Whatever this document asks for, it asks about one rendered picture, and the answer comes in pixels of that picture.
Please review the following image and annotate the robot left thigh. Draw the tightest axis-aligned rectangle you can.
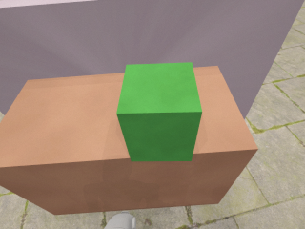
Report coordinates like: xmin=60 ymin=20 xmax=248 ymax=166
xmin=104 ymin=213 xmax=136 ymax=229

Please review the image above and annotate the pedestal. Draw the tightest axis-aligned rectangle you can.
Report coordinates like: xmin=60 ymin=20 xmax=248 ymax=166
xmin=0 ymin=66 xmax=258 ymax=216

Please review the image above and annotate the carton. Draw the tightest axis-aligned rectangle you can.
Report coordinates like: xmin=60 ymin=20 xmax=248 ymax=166
xmin=116 ymin=62 xmax=202 ymax=162

